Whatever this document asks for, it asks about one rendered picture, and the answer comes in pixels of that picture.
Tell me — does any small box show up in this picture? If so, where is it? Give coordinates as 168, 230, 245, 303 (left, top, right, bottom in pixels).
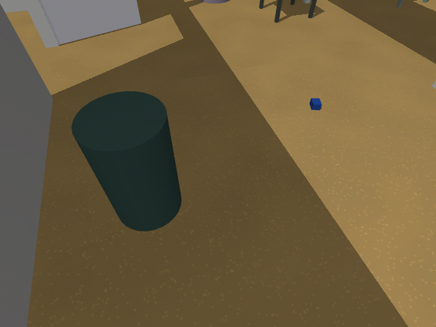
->
309, 98, 322, 110

